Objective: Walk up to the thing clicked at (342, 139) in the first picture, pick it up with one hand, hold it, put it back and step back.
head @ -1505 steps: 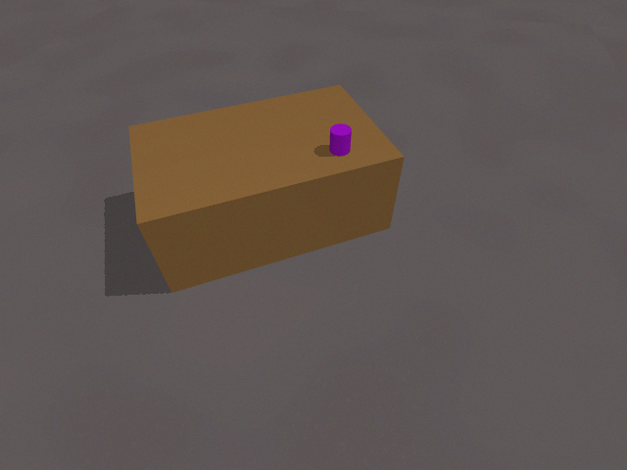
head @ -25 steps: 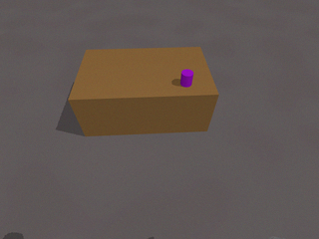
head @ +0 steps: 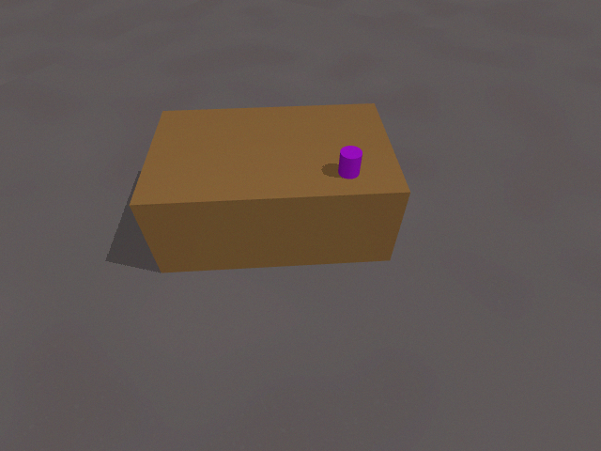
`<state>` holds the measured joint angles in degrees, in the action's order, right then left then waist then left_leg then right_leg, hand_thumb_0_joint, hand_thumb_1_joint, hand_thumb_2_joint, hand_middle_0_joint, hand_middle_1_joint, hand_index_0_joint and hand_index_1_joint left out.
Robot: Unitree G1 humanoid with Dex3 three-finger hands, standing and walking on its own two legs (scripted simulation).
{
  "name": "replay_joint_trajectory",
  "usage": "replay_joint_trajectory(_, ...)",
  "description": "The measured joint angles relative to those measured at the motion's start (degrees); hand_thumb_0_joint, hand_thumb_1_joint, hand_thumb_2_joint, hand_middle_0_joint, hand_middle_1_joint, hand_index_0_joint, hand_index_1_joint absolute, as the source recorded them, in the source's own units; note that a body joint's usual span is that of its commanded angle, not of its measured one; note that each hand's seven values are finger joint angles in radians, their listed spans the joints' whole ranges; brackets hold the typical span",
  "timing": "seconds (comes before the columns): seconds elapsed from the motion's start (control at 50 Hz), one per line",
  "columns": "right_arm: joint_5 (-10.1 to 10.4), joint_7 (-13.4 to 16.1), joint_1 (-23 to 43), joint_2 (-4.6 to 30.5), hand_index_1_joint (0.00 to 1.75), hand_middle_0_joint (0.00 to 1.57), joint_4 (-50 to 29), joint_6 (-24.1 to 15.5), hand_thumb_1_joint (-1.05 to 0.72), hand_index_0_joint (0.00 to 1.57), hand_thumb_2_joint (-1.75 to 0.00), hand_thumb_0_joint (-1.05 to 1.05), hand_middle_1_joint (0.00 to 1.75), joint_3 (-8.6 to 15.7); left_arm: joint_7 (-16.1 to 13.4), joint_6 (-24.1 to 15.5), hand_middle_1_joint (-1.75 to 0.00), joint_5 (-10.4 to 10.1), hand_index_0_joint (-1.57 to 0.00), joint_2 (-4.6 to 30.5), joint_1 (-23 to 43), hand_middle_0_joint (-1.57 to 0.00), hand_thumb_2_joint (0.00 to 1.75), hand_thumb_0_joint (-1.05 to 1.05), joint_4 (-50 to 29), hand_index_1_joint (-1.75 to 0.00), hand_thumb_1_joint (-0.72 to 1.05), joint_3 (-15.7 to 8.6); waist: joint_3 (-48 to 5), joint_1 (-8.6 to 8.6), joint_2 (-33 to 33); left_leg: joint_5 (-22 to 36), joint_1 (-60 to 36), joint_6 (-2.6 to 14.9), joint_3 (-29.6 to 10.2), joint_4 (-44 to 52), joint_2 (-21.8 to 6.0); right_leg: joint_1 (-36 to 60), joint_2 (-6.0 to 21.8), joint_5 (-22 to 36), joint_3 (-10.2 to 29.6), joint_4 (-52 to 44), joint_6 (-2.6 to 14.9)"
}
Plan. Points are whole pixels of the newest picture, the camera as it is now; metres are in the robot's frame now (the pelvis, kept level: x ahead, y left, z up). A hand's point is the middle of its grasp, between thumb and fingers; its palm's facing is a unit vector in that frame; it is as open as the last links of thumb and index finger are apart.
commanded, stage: step back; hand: right
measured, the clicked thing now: (350, 162) +1.10 -0.17 -0.34
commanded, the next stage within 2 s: stand in 0.34 s
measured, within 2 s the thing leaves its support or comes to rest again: neither
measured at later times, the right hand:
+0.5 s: hand out of the picture +0.11 -0.25 -0.14, palm faces +0.00 +0.94 -0.35, open 7.4 cm
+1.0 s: hand out of the picture +0.06 -0.25 -0.15, palm faces -0.02 +0.94 -0.33, open 7.4 cm
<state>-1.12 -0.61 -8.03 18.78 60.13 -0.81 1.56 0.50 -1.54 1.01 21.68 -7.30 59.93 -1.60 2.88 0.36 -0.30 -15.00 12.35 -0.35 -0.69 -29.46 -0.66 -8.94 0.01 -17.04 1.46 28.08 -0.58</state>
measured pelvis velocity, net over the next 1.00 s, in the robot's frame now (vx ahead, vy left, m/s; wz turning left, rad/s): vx -0.02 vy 0.00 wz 0.01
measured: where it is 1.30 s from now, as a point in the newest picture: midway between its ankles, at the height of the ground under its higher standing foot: outside the picture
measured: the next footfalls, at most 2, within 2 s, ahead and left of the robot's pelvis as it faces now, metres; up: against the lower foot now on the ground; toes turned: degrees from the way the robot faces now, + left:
none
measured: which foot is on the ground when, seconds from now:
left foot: down 0.00-1.00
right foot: down 0.00-1.00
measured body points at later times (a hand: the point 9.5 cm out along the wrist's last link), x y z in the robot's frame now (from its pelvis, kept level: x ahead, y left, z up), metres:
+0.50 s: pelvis +0.01 +0.00 +0.01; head +0.03 +0.01 +0.46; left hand +0.10 +0.30 -0.13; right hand +0.11 -0.29 -0.12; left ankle +0.01 +0.12 -0.74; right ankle -0.02 -0.13 -0.74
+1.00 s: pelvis -0.02 +0.00 +0.01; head -0.01 -0.01 +0.46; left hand +0.05 +0.30 -0.12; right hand +0.06 -0.30 -0.13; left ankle +0.01 +0.12 -0.74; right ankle -0.02 -0.13 -0.74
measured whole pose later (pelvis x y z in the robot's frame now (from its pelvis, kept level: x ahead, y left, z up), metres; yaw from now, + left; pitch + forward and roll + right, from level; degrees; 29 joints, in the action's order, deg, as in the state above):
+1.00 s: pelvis -0.02 +0.00 +0.01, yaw +0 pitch -3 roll +0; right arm -0.4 -0.5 -5.9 20.2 65.5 -0.6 0.2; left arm 0.6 -0.7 0.7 20.0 -6.4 65.5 0.0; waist 3.6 -0.1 -0.8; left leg -7.9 8.0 -0.7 -0.9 -18.5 -0.5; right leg -5.0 0.4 -10.7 1.1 18.4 -0.8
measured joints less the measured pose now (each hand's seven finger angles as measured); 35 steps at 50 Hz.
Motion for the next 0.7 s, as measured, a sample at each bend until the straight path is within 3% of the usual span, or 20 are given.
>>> replay_joint_trajectory(0.34,-0.21,0.37,3.74,0.93,0.30,0.20,1.53,0.32,-0.90,0.21,-0.90,0.01,0.30,0.62,-0.46,0.68,-0.30,0.07,-0.20,-1.01,2.99,-0.20,0.90,0.01,1.43,-0.30,0.91,0.27,0.73,0.27,0.81,-0.44,-1.77,0.22,0.36,1.17,0.37,1.53,0.43,-0.57,0.29,-0.81,-0.23)
replay_joint_trajectory(0.48,0.96,0.69,4.65,0.71,0.30,0.20,2.51,-0.02,-0.90,0.21,-0.90,0.01,0.30,-0.50,-0.56,1.07,-0.30,-0.66,-0.20,-1.66,3.36,-0.20,0.90,0.01,3.12,-0.30,0.91,1.09,1.97,-0.11,0.93,2.53,-4.00,0.27,0.54,6.21,0.60,3.68,0.76,2.41,0.43,-5.78,-0.67)
replay_joint_trajectory(0.7,1.04,0.46,4.65,0.73,0.30,0.20,4.02,0.24,-0.90,0.21,-0.90,0.01,0.30,-1.21,-0.14,0.95,-0.30,-0.31,-0.20,-2.16,3.23,-0.20,0.90,0.01,4.84,-0.30,0.91,1.56,1.51,-0.36,0.07,5.64,-5.02,0.14,0.29,10.10,0.51,4.72,0.72,5.41,0.17,-9.57,-0.65)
